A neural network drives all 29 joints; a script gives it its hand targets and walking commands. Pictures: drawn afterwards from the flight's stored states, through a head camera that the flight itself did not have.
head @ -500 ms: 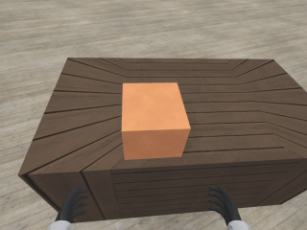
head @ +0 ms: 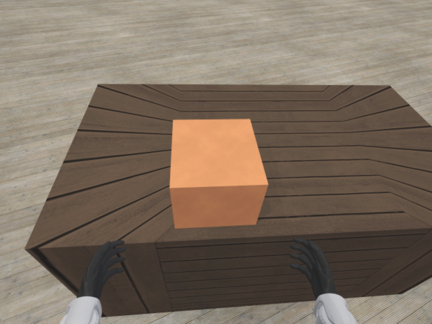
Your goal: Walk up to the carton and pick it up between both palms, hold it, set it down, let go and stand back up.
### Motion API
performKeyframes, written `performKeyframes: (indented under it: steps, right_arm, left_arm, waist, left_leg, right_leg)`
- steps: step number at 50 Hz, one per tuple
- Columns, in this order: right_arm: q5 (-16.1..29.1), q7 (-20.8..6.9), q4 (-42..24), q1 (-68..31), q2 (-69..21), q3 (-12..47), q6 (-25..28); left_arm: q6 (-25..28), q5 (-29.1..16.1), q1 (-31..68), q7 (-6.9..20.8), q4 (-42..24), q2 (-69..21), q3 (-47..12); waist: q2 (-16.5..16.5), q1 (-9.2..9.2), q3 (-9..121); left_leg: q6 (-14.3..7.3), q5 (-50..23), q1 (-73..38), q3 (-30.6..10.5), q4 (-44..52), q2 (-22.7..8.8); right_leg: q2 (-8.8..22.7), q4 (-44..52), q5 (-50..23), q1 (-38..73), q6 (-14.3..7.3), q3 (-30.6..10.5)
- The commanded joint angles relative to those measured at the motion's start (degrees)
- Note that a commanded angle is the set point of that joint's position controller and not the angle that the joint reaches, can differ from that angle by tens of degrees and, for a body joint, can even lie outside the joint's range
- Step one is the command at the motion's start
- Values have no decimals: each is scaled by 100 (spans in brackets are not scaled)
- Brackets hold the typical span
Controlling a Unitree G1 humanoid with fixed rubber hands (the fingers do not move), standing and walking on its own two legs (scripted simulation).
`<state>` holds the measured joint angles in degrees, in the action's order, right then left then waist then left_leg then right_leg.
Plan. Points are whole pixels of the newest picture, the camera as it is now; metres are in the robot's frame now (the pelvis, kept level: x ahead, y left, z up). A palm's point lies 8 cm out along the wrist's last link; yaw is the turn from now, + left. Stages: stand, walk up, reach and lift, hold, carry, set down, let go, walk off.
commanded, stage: reach and lift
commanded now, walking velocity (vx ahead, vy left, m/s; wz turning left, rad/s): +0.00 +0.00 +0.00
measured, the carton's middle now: (213, 171) +0.49 +0.00 -0.05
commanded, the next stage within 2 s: none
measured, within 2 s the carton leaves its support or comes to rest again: neither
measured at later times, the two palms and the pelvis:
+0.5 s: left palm (103, 244) +0.26 +0.22 +0.00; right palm (315, 240) +0.27 -0.20 +0.00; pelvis +0.00 +0.00 +0.00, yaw +0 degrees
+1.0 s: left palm (111, 194) +0.34 +0.22 +0.04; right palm (310, 194) +0.35 -0.19 +0.05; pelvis -0.01 +0.00 +0.00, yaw +0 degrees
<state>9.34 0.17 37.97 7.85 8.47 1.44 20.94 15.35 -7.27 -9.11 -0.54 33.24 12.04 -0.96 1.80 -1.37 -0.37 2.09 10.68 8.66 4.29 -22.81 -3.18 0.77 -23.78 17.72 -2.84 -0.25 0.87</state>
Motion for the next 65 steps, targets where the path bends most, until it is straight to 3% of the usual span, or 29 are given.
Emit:
performKeyframes:
  steps: [1, 11, 14, 23, 28, 33, 38, 42, 54, 59, 65]
  right_arm:
    - [125, 55, -543, -897, 533, -78, 347]
    - [392, 104, -210, -1593, 575, 140, 651]
    - [451, 115, -43, -1996, 655, 131, 610]
    - [648, 223, -31, -2871, 828, 308, 162]
    - [740, 225, 143, -3517, 945, 276, -118]
    - [871, 247, 290, -4108, 1086, 314, -322]
    - [911, 258, 602, -4649, 1198, 353, -509]
    - [1025, 234, 786, -5208, 1316, 326, -549]
    - [1288, 197, 1621, -6651, 1599, 451, -744]
    - [1363, 189, 2214, -7254, 1652, 561, -857]
    - [1434, 162, 2578, -8089, 1868, 559, -983]
  left_arm:
    - [391, -74, 879, 19, -635, 584, 152]
    - [753, -139, 1458, 75, -299, 595, 223]
    - [713, -170, 1886, 53, -198, 636, 231]
    - [223, -266, 2707, 69, -126, 656, 318]
    - [-58, -260, 3402, 36, -109, 657, 334]
    - [-329, -181, 4014, 6, -49, 721, 460]
    - [-553, -166, 4424, 44, 364, 637, 483]
    - [-565, -125, 5039, -22, 401, 739, 539]
    - [-512, -299, 6497, -89, 1255, 913, 423]
    - [-508, -402, 7077, -95, 2060, 921, 327]
    - [-555, -513, 8018, -129, 2570, 1054, 213]
  waist:
    - [-162, 41, 403]
    - [-97, 78, 598]
    - [-153, 91, 754]
    - [-111, 99, 1260]
    - [-192, 111, 1469]
    - [-229, 75, 1787]
    - [-64, 73, 1939]
    - [-249, 23, 2305]
    - [-250, 21, 3506]
    - [-135, 2, 3610]
    - [-240, -3, 4031]
  left_leg:
    - [10, -1428, -1373, -199, -180, 323]
    - [-16, -1538, -1211, -259, -339, 323]
    - [-34, -1375, -1096, -285, -318, 311]
    - [-76, -1650, -1122, -270, -277, 306]
    - [-82, -1492, -1168, -278, -184, 262]
    - [-77, -1718, -1197, -278, -226, 268]
    - [-111, -1743, -1120, -273, -216, 250]
    - [-67, -1899, -1094, -281, -290, 245]
    - [-54, -2225, -828, -286, -622, 227]
    - [-71, -2134, -590, -309, -733, 212]
    - [17, -2209, -434, -304, -842, 192]
  right_leg:
    - [-45, 683, -1359, -1595, 41, -157]
    - [-40, 501, -1676, -1563, 119, -189]
    - [-43, 477, -1470, -1646, 98, -187]
    - [-68, 455, -2012, -1494, 173, -195]
    - [-99, 555, -1658, -1674, 150, -138]
    - [-149, 543, -1893, -1665, 180, -135]
    - [-196, 558, -1975, -1720, 213, -73]
    - [-231, 491, -2051, -1812, 207, -47]
    - [-298, 264, -2458, -2173, 276, 21]
    - [-314, 184, -2391, -2471, 295, 70]
    - [-344, 96, -2375, -2711, 280, 136]
